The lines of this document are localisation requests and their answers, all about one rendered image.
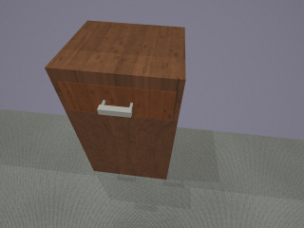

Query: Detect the handle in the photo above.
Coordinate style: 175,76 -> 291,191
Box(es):
97,100 -> 133,118

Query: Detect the drawer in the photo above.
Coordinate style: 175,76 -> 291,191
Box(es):
57,81 -> 177,121

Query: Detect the cabinet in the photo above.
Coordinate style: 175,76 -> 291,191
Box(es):
45,20 -> 186,180

